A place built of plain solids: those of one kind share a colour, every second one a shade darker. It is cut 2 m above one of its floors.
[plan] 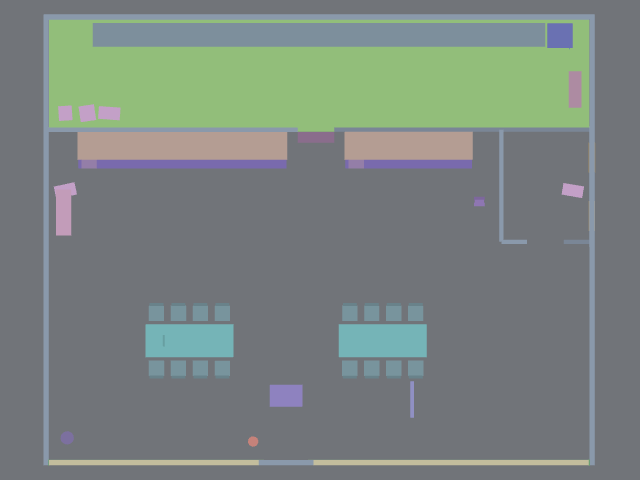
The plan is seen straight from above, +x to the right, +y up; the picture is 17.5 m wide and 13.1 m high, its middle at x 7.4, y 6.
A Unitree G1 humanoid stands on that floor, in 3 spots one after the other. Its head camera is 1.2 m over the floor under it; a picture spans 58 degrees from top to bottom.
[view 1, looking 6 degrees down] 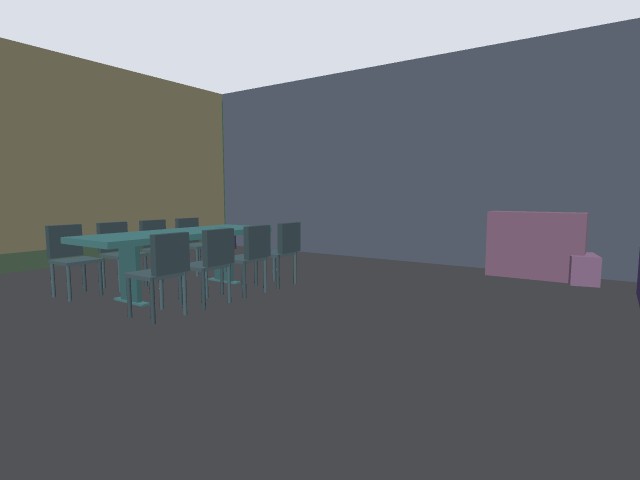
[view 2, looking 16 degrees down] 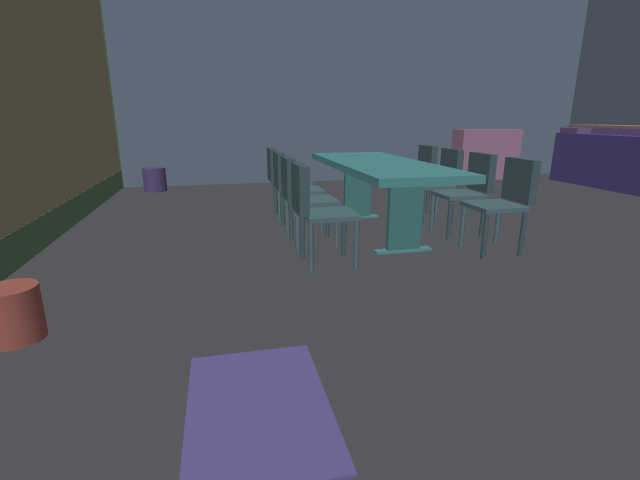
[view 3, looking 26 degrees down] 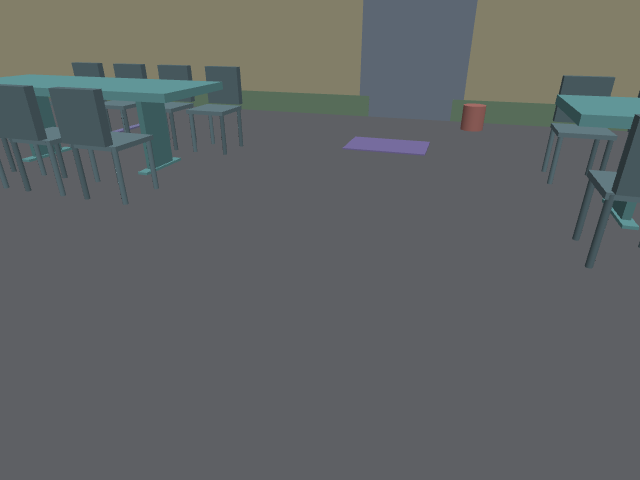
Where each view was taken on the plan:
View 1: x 7.29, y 7.65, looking -146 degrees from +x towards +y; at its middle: wall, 8.84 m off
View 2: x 8.07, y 1.65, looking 167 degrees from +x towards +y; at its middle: ground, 4.35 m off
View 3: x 5.69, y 6.65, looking -72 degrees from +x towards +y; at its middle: ground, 2.74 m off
